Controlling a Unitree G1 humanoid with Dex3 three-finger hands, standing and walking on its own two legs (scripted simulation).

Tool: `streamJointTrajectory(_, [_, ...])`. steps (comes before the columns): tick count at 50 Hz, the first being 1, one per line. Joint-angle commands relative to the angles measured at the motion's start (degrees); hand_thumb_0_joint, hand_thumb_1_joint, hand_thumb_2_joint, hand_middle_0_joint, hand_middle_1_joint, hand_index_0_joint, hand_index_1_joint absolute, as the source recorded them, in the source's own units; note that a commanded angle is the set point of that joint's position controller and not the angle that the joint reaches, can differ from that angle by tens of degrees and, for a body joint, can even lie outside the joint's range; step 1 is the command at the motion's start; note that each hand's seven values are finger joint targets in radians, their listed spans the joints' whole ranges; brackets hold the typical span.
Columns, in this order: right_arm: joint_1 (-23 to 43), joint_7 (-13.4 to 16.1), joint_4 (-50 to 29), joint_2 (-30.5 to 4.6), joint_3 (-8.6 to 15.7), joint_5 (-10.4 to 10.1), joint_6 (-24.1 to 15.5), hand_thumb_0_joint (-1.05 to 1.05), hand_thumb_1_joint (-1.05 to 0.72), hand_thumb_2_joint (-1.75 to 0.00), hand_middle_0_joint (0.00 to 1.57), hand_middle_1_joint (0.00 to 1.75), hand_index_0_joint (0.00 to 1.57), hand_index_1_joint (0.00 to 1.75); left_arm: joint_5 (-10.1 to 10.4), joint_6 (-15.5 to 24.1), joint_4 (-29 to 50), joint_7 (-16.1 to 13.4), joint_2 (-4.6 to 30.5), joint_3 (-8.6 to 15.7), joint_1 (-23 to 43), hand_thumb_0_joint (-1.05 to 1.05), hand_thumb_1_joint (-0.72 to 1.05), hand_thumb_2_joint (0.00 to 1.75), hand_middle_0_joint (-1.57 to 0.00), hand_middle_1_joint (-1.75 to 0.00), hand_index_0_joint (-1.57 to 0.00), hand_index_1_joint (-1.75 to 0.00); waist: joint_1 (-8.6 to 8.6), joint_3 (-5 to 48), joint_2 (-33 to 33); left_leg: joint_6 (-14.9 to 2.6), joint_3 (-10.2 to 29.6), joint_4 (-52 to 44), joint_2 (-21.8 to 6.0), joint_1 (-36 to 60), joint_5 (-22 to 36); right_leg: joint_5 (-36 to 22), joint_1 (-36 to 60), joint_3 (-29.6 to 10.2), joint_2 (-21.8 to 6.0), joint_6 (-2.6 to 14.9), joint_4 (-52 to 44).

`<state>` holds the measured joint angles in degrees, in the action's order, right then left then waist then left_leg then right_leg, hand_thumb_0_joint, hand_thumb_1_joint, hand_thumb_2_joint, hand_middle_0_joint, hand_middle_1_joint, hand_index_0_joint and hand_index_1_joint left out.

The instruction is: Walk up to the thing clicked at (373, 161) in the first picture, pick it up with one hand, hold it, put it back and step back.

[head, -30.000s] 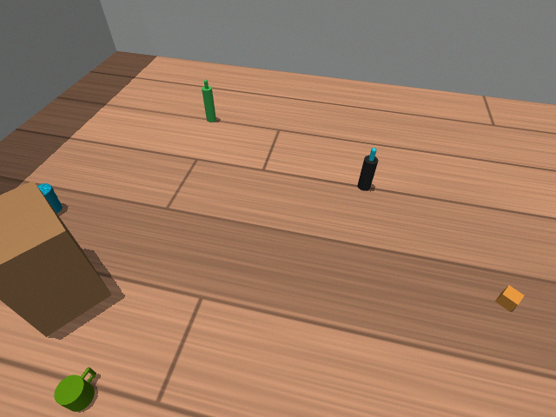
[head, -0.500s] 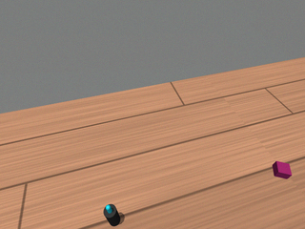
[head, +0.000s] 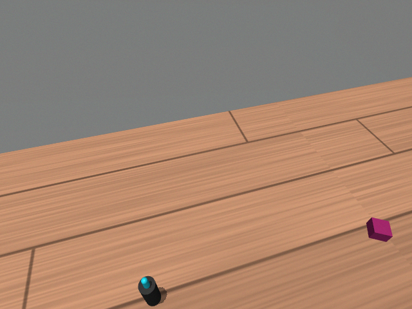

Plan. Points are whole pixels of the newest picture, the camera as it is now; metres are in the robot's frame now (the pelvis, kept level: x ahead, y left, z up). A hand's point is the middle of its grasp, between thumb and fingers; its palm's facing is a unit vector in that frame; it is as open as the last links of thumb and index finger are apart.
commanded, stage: step back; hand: left
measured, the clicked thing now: (149, 289) +0.35 +0.24 -0.66
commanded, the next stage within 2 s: none
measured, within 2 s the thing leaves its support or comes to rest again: neither
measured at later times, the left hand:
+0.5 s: hand out of the picture +0.05 +0.30 -0.19, palm faces -0.02 -0.93 -0.37, open 7.4 cm
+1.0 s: hand out of the picture -0.07 +0.31 -0.17, palm faces -0.09 -0.92 -0.39, open 7.4 cm
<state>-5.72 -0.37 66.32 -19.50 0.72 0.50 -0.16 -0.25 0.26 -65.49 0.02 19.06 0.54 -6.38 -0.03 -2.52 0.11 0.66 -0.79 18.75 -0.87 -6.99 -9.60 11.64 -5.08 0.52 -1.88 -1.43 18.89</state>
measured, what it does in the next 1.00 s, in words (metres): walks backwards: left foot, then right foot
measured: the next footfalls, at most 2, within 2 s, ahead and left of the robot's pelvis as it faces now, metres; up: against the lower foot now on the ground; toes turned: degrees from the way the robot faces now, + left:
left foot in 0.48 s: -0.08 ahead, +0.14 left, +0.00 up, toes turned -1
right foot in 0.90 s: -0.14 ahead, -0.06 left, +0.00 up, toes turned +1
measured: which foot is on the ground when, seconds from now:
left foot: down 0.00-0.26, up 0.28-0.46, down 0.48-0.96, up 0.98-1.00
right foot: down 0.00-0.50, up 0.52-0.88, down 0.90-1.00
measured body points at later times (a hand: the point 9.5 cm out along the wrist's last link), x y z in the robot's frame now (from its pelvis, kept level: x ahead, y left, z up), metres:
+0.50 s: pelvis -0.09 +0.04 -0.03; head -0.02 +0.06 +0.41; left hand +0.05 +0.35 -0.16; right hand -0.01 -0.29 -0.15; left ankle -0.13 +0.14 -0.75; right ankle -0.01 -0.13 -0.75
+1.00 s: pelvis -0.18 +0.05 -0.03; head -0.13 +0.04 +0.42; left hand -0.06 +0.36 -0.14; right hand -0.09 -0.26 -0.15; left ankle -0.14 +0.14 -0.74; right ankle -0.18 -0.06 -0.75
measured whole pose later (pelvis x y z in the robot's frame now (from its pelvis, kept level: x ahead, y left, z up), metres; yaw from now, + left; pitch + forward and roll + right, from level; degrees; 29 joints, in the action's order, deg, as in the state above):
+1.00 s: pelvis -0.18 +0.05 -0.03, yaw -4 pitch -3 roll -1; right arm -6.0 0.7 50.8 -20.8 3.4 -0.1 2.9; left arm -1.7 -2.4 -49.4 0.1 20.6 3.6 -8.9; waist -0.4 -10.2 2.0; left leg -2.0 -0.4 45.1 1.6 -21.1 -23.1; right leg 18.8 -14.9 -3.3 3.7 1.3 37.0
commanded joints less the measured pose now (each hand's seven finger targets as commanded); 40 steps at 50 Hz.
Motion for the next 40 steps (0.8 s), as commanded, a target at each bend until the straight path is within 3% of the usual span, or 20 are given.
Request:
streamJointTrajectory(1, [2.1, 0.8, -5.6, -13.6, 3.1, -0.3, 0.2, 0.0, -0.9, -0.9, 0.2, 0.3, 0.2, 0.3, 0.8, 0.5, 5.9, -1.5, 15.6, 4.8, 1.1, 0.0, 0.9, 0.9, -0.2, -0.3, -0.2, -0.3, -0.38, -0.9, -0.7, -3.07, 4.8, 4.4, -5.3, -3.0, 16.4, -17.7, -4.4, -4.4, -4.8, 3.6, 3.2])
streamJointTrajectory(7, [2.3, 0.3, -9.4, -14.8, 4.6, -0.5, 1.3, 0.0, -0.9, -0.9, 0.2, 0.3, 0.2, 0.3, 0.2, -0.6, 10.3, -1.3, 14.0, 4.8, 0.9, 0.0, 0.9, 0.9, -0.2, -0.3, -0.2, -0.3, -0.65, 7.9, 2.4, -7.05, 6.6, 7.5, -7.2, -2.8, 14.5, -10.3, -5.6, -4.5, -2.8, 5.14, 11.7])
streamJointTrajectory(10, [3.1, 0.2, -11.6, -14.7, 5.1, -0.4, 2.0, 0.0, -0.9, -0.9, 0.2, 0.3, 0.2, 0.3, -0.3, -1.0, 11.5, -1.1, 14.6, 5.1, -0.3, 0.0, 0.9, 0.9, -0.2, -0.3, -0.2, -0.3, -0.14, 7.7, 2.5, -7.65, 6.9, 10.9, -6.1, -6.1, 6.6, -7.7, -7.0, -5.9, -4.0, 6.65, 12.5])
streamJointTrajectory(12, [3.3, 0.1, -12.3, -13.3, 5.0, -0.4, 2.4, 0.0, -0.9, -0.9, 0.2, 0.3, 0.2, 0.3, -0.5, -1.0, 12.2, -1.0, 17.1, 5.9, -0.5, 0.0, 0.9, 0.9, -0.2, -0.3, -0.2, -0.3, 0.78, 6.4, -2.8, -5.32, 4.2, 19.0, -1.0, -8.4, -2.1, -9.5, -9.6, -11.7, -9.2, 10.47, 7.5])
streamJointTrajectory(13, [2.6, 0.0, -12.6, -12.2, 4.8, -0.3, 2.6, 0.0, -0.9, -0.9, 0.2, 0.3, 0.2, 0.3, -0.9, -0.9, 13.1, -1.0, 18.9, 6.4, 0.6, 0.0, 0.9, 0.9, -0.2, -0.3, -0.2, -0.3, 0.85, 5.0, -8.2, -3.07, 0.6, 27.2, 4.0, -9.3, -9.6, -11.5, -11.2, -17.3, -14.7, 13.77, 1.8])
streamJointTrajectory(14, [1.6, -0.1, -13.2, -12.1, 5.0, 0.0, 3.2, 0.0, -0.9, -0.9, 0.2, 0.3, 0.2, 0.3, -1.6, -0.7, 14.6, -1.3, 20.9, 7.0, 2.5, 0.0, 0.9, 0.9, -0.2, -0.3, -0.2, -0.3, 1.17, 4.1, -12.4, -2.52, 1.8, 37.9, 6.5, -11.5, -21.8, -12.7, -13.5, -22.0, -19.7, 17.58, -1.2])
streamJointTrajectory(15, [-0.2, -0.2, -13.4, -12.3, 5.0, 0.2, 3.6, 0.0, -0.9, -0.9, 0.2, 0.3, 0.2, 0.3, -2.3, -0.4, 15.8, -1.4, 21.4, 7.3, 3.1, 0.0, 0.9, 0.9, -0.2, -0.3, -0.2, -0.3, 0.75, 3.5, -12.4, -2.73, 4.8, 42.1, 5.2, -12.1, -23.8, -14.0, -15.1, -22.7, -20.8, 18.97, 0.1])
streamJointTrajectory(18, [-5.8, -0.3, -12.6, -13.3, 5.5, -1.0, 3.0, 0.0, -0.9, -0.9, 0.2, 0.3, 0.2, 0.3, -2.2, -0.5, 18.4, -1.8, 18.3, 6.8, 8.9, 0.0, 0.9, 0.9, -0.2, -0.3, -0.2, -0.3, -2.32, 4.6, -11.3, -2.96, 6.3, 41.8, 3.9, -10.9, -20.6, -15.2, -15.1, -13.8, -15.1, 15.08, 5.3])
streamJointTrajectory(21, [-6.8, 0.2, -13.4, -13.4, 5.1, -0.5, 2.1, 0.0, -0.9, -0.9, 0.2, 0.3, 0.2, 0.3, -2.1, -1.1, 19.7, -1.9, 17.5, 6.6, 6.2, 0.0, 0.9, 0.9, -0.2, -0.3, -0.2, -0.3, -0.95, 6.1, -11.7, -2.42, 3.5, 25.7, 1.9, -12.0, -17.2, -16.5, -7.5, -12.8, -13.1, 11.73, 10.2])
streamJointTrajectory(22, [-7.7, 0.4, -13.3, -12.8, 5.0, -0.1, 1.7, 0.0, -0.9, -0.9, 0.2, 0.3, 0.2, 0.3, -1.7, -1.5, 19.9, -1.9, 17.4, 6.5, 6.1, 0.0, 0.9, 0.9, -0.2, -0.3, -0.2, -0.3, -1.61, 6.5, -10.7, -2.21, 2.6, 15.9, 1.4, -10.7, -12.6, -17.0, -5.0, -11.4, -11.7, 10.09, 13.5])
streamJointTrajectory(23, [-8.2, 0.6, -13.3, -12.6, 5.2, 0.6, 1.2, 0.0, -0.9, -0.9, 0.2, 0.3, 0.2, 0.3, -0.9, -2.2, 20.1, -1.7, 16.9, 6.2, 5.7, 0.0, 0.9, 0.9, -0.2, -0.3, -0.2, -0.3, -2.5, 5.8, -7.2, -1.76, 2.1, 5.2, 1.3, -8.8, -1.3, -16.3, -4.6, -9.1, -9.2, 8.03, 18.1])
streamJointTrajectory(24, [-6.8, 1.0, -13.7, -14.8, 6.0, 1.7, 0.8, 0.0, -0.9, -0.9, 0.2, 0.3, 0.2, 0.3, -0.2, -2.9, 20.5, -1.5, 14.6, 5.8, 4.0, 0.0, 0.9, 0.9, -0.2, -0.3, -0.2, -0.3, -0.9, 5.5, 1.8, -1.65, 10.8, 3.2, -3.7, -3.8, 13.5, -9.1, -10.8, -5.9, -3.1, 5.47, 25.9])
streamJointTrajectory(25, [-6.6, 1.3, -14.2, -19.3, 7.0, 2.5, 0.6, 0.0, -0.9, -0.9, 0.2, 0.3, 0.2, 0.3, 0.2, -2.9, 21.2, -1.9, 11.8, 5.2, 3.7, 0.0, 0.9, 0.9, -0.2, -0.3, -0.2, -0.3, -0.36, 3.6, 13.7, -3.39, 22.5, 4.1, -11.9, 2.6, 31.8, 15.9, -24.4, -4.3, 5.4, 3.54, 33.4])
streamJointTrajectory(26, [-5.4, 1.4, -15.1, -20.2, 7.1, 2.6, 0.7, 0.0, -0.9, -0.9, 0.2, 0.3, 0.2, 0.3, 0.0, -3.3, 20.5, -2.4, 12.1, 5.3, 2.4, 0.0, 0.9, 0.9, -0.2, -0.3, -0.2, -0.3, 0.23, 3.2, 7.6, -5.71, 20.0, 6.7, -13.4, 2.7, 37.7, 22.0, -26.6, -8.8, 7.6, 3.39, 37.7])
streamJointTrajectory(27, [-6.3, 1.5, -16.4, -22.0, 7.4, 1.9, 0.7, 0.0, -0.9, -0.9, 0.2, 0.3, 0.2, 0.3, -0.3, -3.2, 21.0, -2.9, 12.2, 5.5, 3.2, 0.0, 0.9, 0.9, -0.2, -0.3, -0.2, -0.3, -2.8, 4.5, 13.0, -9.09, 25.9, 5.1, -18.1, -0.1, 37.8, 25.2, -25.7, -10.8, 8.1, 2.58, 41.2])
streamJointTrajectory(28, [-5.0, 1.8, -16.4, -20.7, 7.5, 1.8, 0.8, 0.0, -0.9, -0.9, 0.2, 0.3, 0.2, 0.3, -0.7, -3.2, 20.6, -3.1, 13.4, 5.9, 5.6, 0.0, 0.9, 0.9, -0.2, -0.3, -0.2, -0.3, -3.16, 3.7, 10.6, -8.59, 24.9, 3.8, -16.8, -2.0, 33.1, 23.0, -24.6, -13.7, 8.2, 2.92, 44.3])
streamJointTrajectory(30, [0.6, 2.6, -17.5, -17.0, 6.3, 2.2, 0.6, 0.0, -0.9, -0.9, 0.2, 0.3, 0.2, 0.3, -0.1, -3.1, 19.7, -2.7, 13.5, 5.8, 3.2, 0.0, 0.9, 0.9, -0.2, -0.3, -0.2, -0.3, 0.14, 2.6, 9.5, -6.5, 15.5, 7.0, -11.3, 0.2, 34.1, 16.7, -27.0, -14.0, 7.9, 2.99, 47.6])
streamJointTrajectory(32, [0.3, 3.0, -18.4, -15.1, 6.0, 1.4, 0.4, 0.0, -0.9, -0.9, 0.2, 0.3, 0.2, 0.3, -0.2, -3.0, 19.7, -2.4, 13.2, 6.0, -0.2, 0.0, 0.9, 0.9, -0.2, -0.3, -0.2, -0.3, 1.48, 3.1, 8.5, -5.43, 13.1, 8.6, -9.8, 3.9, 34.3, 13.8, -27.3, -12.1, 8.0, 2.61, 47.6])
streamJointTrajectory(38, [-6.3, 3.4, -18.6, -15.1, 6.7, 0.7, 0.4, 0.0, -0.9, -0.9, 0.2, 0.3, 0.2, 0.3, -0.9, -2.1, 21.9, -1.9, 12.6, 6.1, 1.8, 0.0, 0.9, 0.9, -0.2, -0.3, -0.2, -0.3, -2.93, 5.0, 5.2, -10.36, 14.9, 10.3, -12.6, 10.2, 31.2, 16.0, -24.1, -8.9, 5.7, 0.73, 34.0])
streamJointTrajectory(40, [-6.0, 3.1, -19.2, -15.8, 6.8, 0.7, 0.6, 0.0, -0.9, -0.9, 0.2, 0.3, 0.2, 0.3, -1.0, -1.8, 22.1, -1.7, 12.4, 6.1, 1.0, 0.0, 0.9, 0.9, -0.2, -0.3, -0.2, -0.3, -2.73, 5.8, 5.7, -10.5, 14.4, 11.3, -12.3, 9.7, 28.4, 14.9, -21.1, -6.9, 4.3, 1.34, 26.6])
